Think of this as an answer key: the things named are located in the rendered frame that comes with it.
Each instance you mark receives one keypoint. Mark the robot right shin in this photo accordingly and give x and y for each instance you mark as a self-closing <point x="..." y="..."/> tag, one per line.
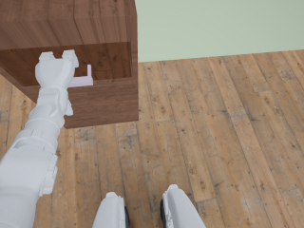
<point x="169" y="221"/>

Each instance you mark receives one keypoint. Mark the robot shin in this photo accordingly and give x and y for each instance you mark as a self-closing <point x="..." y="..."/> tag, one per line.
<point x="111" y="194"/>
<point x="169" y="221"/>

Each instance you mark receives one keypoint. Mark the robot left shin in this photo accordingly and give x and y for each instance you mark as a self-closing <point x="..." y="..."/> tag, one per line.
<point x="111" y="194"/>

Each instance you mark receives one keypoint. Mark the robot left hand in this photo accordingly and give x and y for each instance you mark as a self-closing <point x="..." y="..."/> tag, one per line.
<point x="58" y="72"/>

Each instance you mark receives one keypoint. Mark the robot left forearm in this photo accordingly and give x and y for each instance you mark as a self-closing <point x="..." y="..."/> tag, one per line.
<point x="44" y="122"/>

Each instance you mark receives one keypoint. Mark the cabinet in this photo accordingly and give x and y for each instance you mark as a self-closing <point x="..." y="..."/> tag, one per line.
<point x="56" y="23"/>

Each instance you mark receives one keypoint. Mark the left robot upper arm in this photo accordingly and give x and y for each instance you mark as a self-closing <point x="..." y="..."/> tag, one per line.
<point x="26" y="175"/>

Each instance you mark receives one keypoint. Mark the handle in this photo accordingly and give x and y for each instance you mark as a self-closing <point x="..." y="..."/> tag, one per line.
<point x="83" y="80"/>

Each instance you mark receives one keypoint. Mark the drawer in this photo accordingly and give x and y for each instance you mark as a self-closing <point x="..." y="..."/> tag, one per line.
<point x="107" y="60"/>

